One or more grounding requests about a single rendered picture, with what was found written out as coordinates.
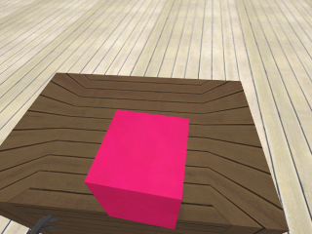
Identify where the left robot hand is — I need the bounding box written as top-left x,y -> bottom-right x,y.
27,214 -> 58,234

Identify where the pedestal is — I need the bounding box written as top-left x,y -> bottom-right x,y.
0,72 -> 290,234

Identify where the carton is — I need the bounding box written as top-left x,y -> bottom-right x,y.
84,109 -> 190,229

